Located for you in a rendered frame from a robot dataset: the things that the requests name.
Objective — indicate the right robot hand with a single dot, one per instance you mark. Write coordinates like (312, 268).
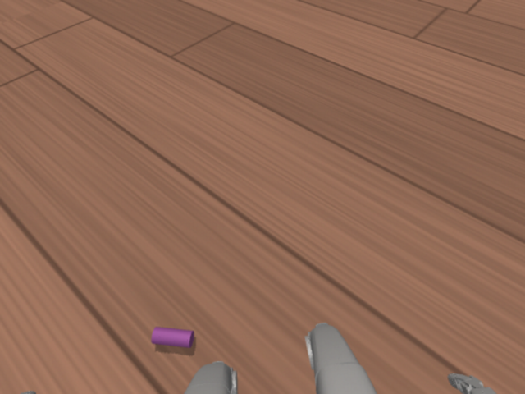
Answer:
(468, 385)

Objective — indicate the can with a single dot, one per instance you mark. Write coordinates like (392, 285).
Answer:
(172, 337)

